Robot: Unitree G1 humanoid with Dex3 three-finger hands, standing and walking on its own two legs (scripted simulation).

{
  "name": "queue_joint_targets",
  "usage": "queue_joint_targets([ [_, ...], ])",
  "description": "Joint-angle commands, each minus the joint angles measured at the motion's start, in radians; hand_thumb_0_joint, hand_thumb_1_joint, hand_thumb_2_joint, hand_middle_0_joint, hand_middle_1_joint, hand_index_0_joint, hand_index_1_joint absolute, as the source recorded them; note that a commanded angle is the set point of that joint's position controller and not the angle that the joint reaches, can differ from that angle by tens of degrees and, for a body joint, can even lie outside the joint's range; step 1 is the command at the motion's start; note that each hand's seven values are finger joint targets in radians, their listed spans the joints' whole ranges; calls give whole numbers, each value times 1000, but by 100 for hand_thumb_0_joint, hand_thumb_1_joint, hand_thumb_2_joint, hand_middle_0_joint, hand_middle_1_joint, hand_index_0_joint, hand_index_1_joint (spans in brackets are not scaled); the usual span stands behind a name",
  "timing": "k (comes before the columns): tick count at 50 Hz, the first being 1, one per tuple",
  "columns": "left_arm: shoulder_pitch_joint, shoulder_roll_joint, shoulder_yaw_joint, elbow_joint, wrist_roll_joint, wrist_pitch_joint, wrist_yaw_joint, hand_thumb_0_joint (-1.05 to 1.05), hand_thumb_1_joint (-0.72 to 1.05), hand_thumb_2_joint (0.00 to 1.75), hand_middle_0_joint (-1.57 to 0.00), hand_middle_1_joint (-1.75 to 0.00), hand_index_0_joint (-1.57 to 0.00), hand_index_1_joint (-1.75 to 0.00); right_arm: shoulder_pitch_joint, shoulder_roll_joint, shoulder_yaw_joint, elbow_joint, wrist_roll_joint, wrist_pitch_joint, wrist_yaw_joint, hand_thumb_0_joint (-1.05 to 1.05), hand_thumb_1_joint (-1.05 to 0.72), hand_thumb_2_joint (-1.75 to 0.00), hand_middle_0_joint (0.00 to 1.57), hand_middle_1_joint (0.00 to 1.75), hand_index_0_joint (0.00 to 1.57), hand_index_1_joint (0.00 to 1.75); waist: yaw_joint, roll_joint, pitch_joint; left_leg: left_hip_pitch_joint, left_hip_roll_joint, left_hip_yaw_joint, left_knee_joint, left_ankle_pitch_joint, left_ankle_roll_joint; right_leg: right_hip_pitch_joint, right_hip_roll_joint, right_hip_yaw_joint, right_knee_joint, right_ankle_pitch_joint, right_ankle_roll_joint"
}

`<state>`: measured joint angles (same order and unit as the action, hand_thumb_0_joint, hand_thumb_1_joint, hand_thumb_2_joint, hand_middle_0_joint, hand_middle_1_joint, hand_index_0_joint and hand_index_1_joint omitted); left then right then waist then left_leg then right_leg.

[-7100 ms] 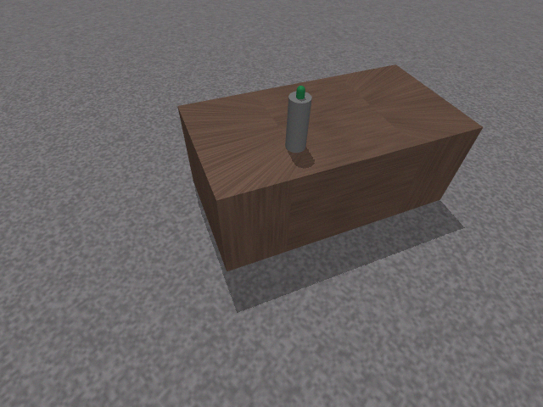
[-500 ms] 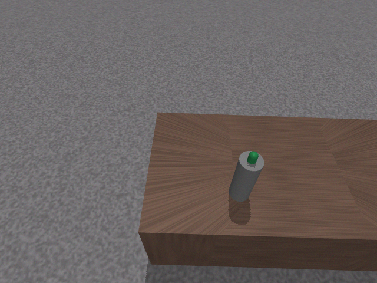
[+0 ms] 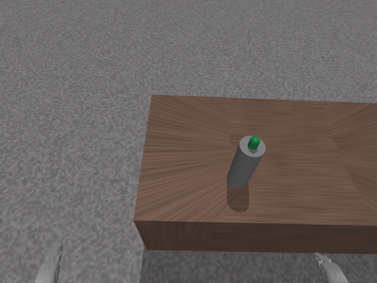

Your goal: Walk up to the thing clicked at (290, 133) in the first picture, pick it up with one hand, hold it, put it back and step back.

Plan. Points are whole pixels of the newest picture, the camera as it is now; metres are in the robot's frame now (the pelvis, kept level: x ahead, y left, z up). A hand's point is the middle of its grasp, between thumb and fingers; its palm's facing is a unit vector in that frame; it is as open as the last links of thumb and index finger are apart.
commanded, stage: go down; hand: right
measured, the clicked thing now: (245, 160) +0.51 -0.19 -0.18
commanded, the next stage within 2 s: none
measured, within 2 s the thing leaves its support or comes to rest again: neither
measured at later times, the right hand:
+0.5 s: hand (311, 280) +0.16 -0.27 -0.10, palm faces +0.06 +0.95 -0.32, open 17.4 cm
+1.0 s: hand (322, 265) +0.18 -0.29 -0.08, palm faces +0.13 +0.94 -0.31, open 17.4 cm
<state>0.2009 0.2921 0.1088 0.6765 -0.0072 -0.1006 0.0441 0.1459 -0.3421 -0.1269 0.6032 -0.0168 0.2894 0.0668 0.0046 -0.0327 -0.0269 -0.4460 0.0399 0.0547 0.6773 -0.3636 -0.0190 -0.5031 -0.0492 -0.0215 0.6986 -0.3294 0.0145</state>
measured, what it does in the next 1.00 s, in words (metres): stands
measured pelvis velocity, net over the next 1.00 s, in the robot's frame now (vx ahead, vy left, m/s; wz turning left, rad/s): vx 0.00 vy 0.00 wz -0.02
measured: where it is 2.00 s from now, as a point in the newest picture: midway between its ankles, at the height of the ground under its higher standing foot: outside the picture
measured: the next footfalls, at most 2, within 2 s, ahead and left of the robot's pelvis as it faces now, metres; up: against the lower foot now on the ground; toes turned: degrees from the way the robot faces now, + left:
none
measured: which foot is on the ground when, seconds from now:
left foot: down 0.00-1.00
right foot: down 0.00-1.00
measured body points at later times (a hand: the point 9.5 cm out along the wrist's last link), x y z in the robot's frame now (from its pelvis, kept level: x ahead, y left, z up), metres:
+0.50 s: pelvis +0.01 +0.00 -0.02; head +0.05 +0.00 +0.43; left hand +0.16 +0.27 -0.09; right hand +0.15 -0.32 -0.08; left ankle -0.02 +0.13 -0.72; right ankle +0.01 -0.13 -0.72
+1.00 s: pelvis +0.00 +0.00 -0.03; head +0.04 -0.01 +0.42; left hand +0.17 +0.25 -0.07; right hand +0.18 -0.34 -0.06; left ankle -0.02 +0.13 -0.72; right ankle +0.01 -0.13 -0.72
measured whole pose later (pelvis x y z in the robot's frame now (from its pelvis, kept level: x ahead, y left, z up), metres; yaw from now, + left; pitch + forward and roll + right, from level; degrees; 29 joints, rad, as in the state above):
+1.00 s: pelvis +0.00 +0.00 -0.03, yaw -1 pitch +10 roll +2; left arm 0.40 0.25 0.02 0.30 -0.02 -0.12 0.14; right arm 0.26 -0.42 -0.25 0.21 0.04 0.42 0.14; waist 0.01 -0.02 -0.12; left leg -0.57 0.04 0.08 0.87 -0.47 -0.02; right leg -0.65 -0.05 0.01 0.92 -0.44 0.02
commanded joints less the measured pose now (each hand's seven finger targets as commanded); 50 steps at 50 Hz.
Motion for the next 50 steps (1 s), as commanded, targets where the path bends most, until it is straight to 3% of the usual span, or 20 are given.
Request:
queue_joint_targets([
  [1,-18,170,57,-186,-3,-58,35,0,-54,5,-6,-6,-5,-7,-22,-238,-92,-188,-5,-19,-9,0,53,-2,4,5,5,5,1,23,-245,37,-32,-5,-61,260,14,154,42,3,-36,244,-32],
  [6,-10,177,59,-258,-5,-53,50,0,-54,4,-6,-6,-5,-6,28,-239,-101,-236,1,23,10,0,54,-2,5,5,5,5,2,14,-217,11,-37,6,-34,262,15,123,38,6,-12,256,-28],
  [7,31,150,41,-222,-5,-48,49,0,-55,4,-6,-6,-5,-6,31,-231,-98,-247,5,29,14,0,55,-2,4,5,5,5,5,8,-196,-2,-38,7,-32,252,14,112,39,5,-10,242,-28],
  [9,32,166,55,-283,-8,-50,51,0,-55,4,-6,-6,-5,-6,34,-238,-107,-277,6,41,21,0,55,-2,4,5,5,5,11,6,-218,-3,-41,11,-16,265,15,117,33,11,-1,268,-25],
  [10,102,122,29,-218,-9,-42,49,0,-55,4,-6,-6,-5,-6,40,-241,-106,-306,7,46,27,0,55,-2,5,5,5,5,5,-28,-204,-13,-36,8,-14,274,14,113,39,4,9,272,-25],
  [12,24,168,55,-335,-12,-49,52,0,-55,4,-5,-6,-5,-6,69,-239,-109,-311,7,59,32,0,55,-3,4,5,5,5,2,22,-217,-11,-38,10,0,287,12,104,34,9,24,298,-25],
  [17,108,130,35,-314,-14,-39,51,0,-55,4,-6,-6,-5,-6,73,-248,-123,-392,8,78,39,0,55,-3,4,5,4,5,6,-22,-215,-44,-36,7,21,262,13,84,36,10,44,271,-24],
  [19,57,169,58,-411,-15,-44,57,0,-55,5,-6,-6,-5,-6,95,-240,-122,-402,12,85,43,0,56,-2,4,5,4,5,10,12,-219,-49,-40,13,24,226,14,70,32,15,44,238,-24],
  [22,106,129,29,-394,-16,-39,57,0,-55,5,-6,-6,-5,-6,109,-253,-138,-447,15,90,40,0,54,-2,4,5,5,5,-6,-17,-211,-58,-40,17,35,190,18,48,32,21,45,216,-19],
  [26,95,152,48,-467,-16,-43,69,0,-55,4,-6,-6,-5,-6,134,-248,-143,-473,17,103,37,0,53,-2,5,5,5,5,3,-6,-238,-63,-38,12,48,199,17,44,34,21,65,223,-21],
  [28,164,108,21,-403,-17,-36,69,0,-55,5,-6,-6,-5,-6,133,-251,-146,-507,20,107,38,0,53,-2,5,5,5,5,-5,-40,-216,-81,-39,15,56,181,20,37,32,24,64,217,-17],
  [29,161,116,31,-430,-20,-37,72,0,-55,5,-6,-6,-5,-6,130,-260,-155,-514,18,107,38,0,54,-2,5,5,5,5,7,-28,-234,-83,-38,13,56,192,18,40,34,22,71,220,-20],
  [37,134,136,36,-522,-19,-51,94,0,-55,4,-6,-6,-5,-6,169,-255,-165,-564,30,122,48,0,54,-2,5,5,5,5,-4,-17,-210,-108,-39,15,61,112,20,-2,33,27,69,130,-19],
  [38,193,108,17,-463,-17,-47,94,0,-55,5,-6,-6,-5,-6,162,-267,-174,-574,29,124,49,0,55,-2,5,5,5,5,0,-60,-214,-107,-38,15,68,132,21,5,35,26,73,156,-15],
  [40,156,124,25,-529,-20,-54,96,0,-54,4,-6,-6,-6,-6,136,-262,-168,-582,30,122,49,0,55,-2,5,5,5,5,12,-19,-211,-120,-42,18,70,114,18,-1,29,32,72,138,-16],
  [43,148,109,-9,-584,-21,-64,102,0,-54,4,-6,-6,-5,-6,77,-295,-199,-598,36,107,49,0,53,-3,5,5,5,5,12,-22,-221,-110,-38,12,68,111,17,3,30,33,75,126,-18],
  [44,202,86,-17,-517,-20,-61,103,0,-54,4,-6,-6,-6,-6,39,-316,-215,-614,38,97,50,0,53,-3,5,5,5,5,15,-50,-215,-115,-35,7,68,113,17,6,32,32,77,122,-17],
  [46,156,117,-11,-609,-20,-77,112,0,-55,5,-6,-6,-5,-6,9,-334,-239,-601,49,81,54,0,53,-3,5,5,5,5,23,-22,-244,-93,-34,3,62,124,13,19,32,34,80,122,-20],
  [48,181,90,-34,-532,-15,-80,118,0,-54,4,-5,-6,-5,-6,-64,-359,-261,-587,57,59,62,0,53,-3,5,5,5,5,20,-57,-232,-94,-28,-5,62,140,13,20,35,35,81,132,-19],
  [50,152,133,6,-577,-17,-100,129,0,-55,5,-5,-6,-5,-6,-140,-370,-279,-550,75,35,83,0,52,-2,6,5,5,5,42,-45,-243,-90,-27,-7,55,147,11,33,33,38,79,128,-22],
])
